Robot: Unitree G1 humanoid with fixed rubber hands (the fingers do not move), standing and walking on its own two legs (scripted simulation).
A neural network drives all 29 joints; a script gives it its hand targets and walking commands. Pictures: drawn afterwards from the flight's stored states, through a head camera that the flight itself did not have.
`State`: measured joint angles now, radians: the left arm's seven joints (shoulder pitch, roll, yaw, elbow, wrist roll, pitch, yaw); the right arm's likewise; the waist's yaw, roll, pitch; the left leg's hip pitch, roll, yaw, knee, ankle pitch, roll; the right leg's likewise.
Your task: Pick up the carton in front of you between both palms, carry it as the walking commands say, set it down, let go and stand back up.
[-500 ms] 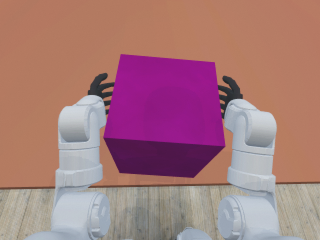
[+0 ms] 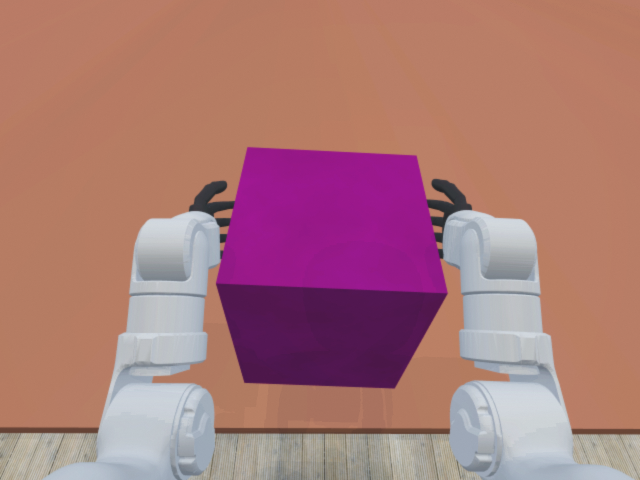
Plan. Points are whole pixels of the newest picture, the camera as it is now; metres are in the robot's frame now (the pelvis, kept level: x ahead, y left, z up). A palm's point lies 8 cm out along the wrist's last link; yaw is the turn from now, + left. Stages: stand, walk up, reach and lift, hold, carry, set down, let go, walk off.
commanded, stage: carry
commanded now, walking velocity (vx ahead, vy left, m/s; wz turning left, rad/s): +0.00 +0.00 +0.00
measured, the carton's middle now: (325, 275) +0.35 +0.01 +0.05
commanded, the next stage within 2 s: none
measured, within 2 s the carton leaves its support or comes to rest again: neither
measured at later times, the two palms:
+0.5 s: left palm (196, 259) +0.31 +0.15 +0.14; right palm (477, 264) +0.31 -0.15 +0.14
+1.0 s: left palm (185, 272) +0.29 +0.16 +0.14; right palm (471, 277) +0.30 -0.14 +0.14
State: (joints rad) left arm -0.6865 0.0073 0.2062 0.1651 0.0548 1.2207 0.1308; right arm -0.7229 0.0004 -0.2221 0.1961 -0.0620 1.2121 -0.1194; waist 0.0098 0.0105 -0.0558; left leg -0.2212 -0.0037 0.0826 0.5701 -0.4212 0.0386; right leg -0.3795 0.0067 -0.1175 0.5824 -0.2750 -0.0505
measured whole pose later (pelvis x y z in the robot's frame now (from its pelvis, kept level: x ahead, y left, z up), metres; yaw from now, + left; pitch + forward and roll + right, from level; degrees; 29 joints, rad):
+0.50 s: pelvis -0.04 +0.00 +0.00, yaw +0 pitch +1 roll +0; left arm -0.70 0.01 0.20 0.28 0.05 1.23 0.13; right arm -0.72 -0.01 -0.22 0.29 -0.05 1.22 -0.12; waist 0.00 0.01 -0.09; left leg -0.22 -0.01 0.09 0.55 -0.36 0.04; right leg -0.36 0.00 -0.11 0.52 -0.19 -0.05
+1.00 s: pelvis -0.06 +0.01 +0.00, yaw +0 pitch +1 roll +0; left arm -0.71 0.02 0.20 0.27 0.05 1.23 0.13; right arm -0.72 -0.01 -0.22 0.28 -0.06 1.22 -0.12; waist 0.01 0.00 -0.08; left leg -0.25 -0.02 0.10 0.56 -0.33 0.06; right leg -0.38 -0.01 -0.11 0.50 -0.15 -0.05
